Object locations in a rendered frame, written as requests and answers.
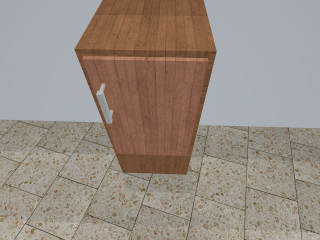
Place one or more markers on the handle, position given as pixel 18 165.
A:
pixel 104 105

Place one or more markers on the cupboard door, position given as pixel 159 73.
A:
pixel 155 101

